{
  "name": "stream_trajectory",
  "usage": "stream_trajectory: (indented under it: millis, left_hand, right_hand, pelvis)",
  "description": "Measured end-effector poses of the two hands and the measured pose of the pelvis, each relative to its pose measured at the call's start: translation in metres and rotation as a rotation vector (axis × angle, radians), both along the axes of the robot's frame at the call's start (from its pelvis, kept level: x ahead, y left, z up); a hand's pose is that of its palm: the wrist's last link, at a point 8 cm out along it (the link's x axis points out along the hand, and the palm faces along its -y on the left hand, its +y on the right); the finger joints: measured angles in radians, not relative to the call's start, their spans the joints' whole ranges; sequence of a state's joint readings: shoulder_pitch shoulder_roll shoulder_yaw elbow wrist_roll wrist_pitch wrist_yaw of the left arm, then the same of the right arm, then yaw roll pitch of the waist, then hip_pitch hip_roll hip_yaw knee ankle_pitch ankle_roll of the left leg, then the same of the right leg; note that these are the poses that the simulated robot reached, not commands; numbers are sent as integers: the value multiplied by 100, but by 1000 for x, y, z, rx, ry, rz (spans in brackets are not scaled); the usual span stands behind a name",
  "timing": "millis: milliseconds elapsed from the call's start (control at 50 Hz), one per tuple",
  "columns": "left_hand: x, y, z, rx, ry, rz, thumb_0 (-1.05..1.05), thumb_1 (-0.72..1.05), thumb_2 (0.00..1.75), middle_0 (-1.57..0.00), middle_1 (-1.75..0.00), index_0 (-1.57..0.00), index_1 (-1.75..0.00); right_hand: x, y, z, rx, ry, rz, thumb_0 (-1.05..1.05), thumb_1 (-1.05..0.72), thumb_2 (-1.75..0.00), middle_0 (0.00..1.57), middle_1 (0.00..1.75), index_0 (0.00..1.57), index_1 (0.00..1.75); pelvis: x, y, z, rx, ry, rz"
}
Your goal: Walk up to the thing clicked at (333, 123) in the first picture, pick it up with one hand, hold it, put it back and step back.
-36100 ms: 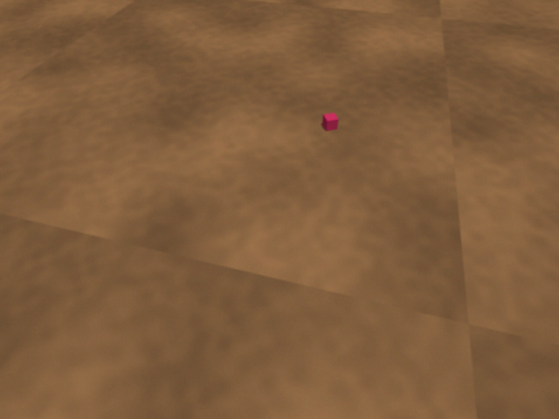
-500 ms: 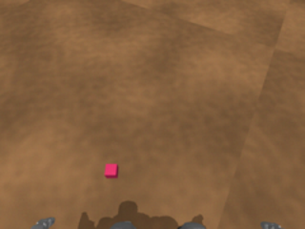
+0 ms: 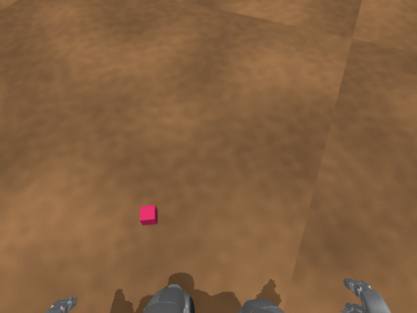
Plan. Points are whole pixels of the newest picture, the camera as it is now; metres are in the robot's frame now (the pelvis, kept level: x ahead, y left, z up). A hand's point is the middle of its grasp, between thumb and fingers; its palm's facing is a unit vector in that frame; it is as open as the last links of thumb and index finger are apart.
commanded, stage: step back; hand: left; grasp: from above
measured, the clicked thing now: (149, 215) +0.55 +0.30 -0.72
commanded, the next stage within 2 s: none
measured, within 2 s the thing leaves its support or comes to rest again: neither
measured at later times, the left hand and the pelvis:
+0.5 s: hand out of the picture -0.03 +0.27 -0.14, palm faces +0.08 -0.93 -0.35, open 7.4 cm; pelvis -0.14 +0.00 +0.01, yaw +5 degrees
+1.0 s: hand out of the picture -0.21 +0.23 -0.11, palm faces +0.03 -0.89 -0.45, open 7.4 cm; pelvis -0.29 -0.05 +0.01, yaw +3 degrees
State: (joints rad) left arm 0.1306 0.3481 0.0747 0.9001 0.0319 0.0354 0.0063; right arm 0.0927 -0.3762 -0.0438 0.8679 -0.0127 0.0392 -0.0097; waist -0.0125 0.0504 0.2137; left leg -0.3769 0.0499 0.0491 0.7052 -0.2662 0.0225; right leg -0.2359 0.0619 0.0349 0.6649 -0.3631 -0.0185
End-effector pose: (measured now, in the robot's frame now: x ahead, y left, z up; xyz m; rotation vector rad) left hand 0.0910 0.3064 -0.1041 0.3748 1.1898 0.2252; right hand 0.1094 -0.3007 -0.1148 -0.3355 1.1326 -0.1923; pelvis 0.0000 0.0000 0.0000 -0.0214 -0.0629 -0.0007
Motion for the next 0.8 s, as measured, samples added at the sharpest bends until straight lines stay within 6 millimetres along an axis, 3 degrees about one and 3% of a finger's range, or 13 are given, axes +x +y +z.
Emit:
stream_trajectory:
  millis: [100,200,280,360,480,600,720,800]
  left_hand:
    - [-34,-10,20,8,-16,19,1,90,90,-21,-30,-20,-30]
    - [-48,-9,31,24,-53,25,1,90,90,-21,-30,-20,-30]
    - [-57,-4,29,25,-115,22,1,90,90,-21,-30,-20,-30]
    - [-76,6,12,-3,-156,31,1,90,90,-21,-30,-20,-30]
    - [-126,8,3,-48,-92,69,1,90,90,-21,-30,-20,-30]
    - [-186,7,3,-41,-36,93,1,90,90,-21,-30,-20,-30]
    - [-240,-8,-4,4,31,61,1,90,90,-21,-30,-20,-30]
    - [-277,-31,3,9,43,58,1,90,90,-21,-30,-20,-30]
  right_hand:
    - [-22,-9,6,20,19,-5,1,-91,-90,21,30,21,30]
    - [-54,-18,10,-11,53,19,1,-91,-90,21,30,21,30]
    - [-81,-18,8,-44,97,53,1,-91,-90,20,30,21,30]
    - [-106,-9,7,-71,104,85,1,-91,-90,20,30,21,30]
    - [-146,6,27,-66,89,99,1,-91,-90,21,30,21,30]
    - [-157,-1,41,-78,24,106,1,-90,-90,21,30,21,31]
    - [-169,-23,27,-59,-72,109,1,-90,-90,21,30,21,31]
    - [-195,-41,11,-29,-74,75,1,-90,-90,21,30,21,30]
  pelvis:
    - [-19,-9,12,56,9,-6]
    - [-44,-8,17,54,45,18]
    - [-69,-5,12,35,46,58]
    - [-98,2,1,28,29,94]
    - [-131,4,11,1,12,95]
    - [-163,-6,17,-9,38,57]
    - [-207,-26,2,19,33,5]
    - [-237,-38,-1,-19,8,28]
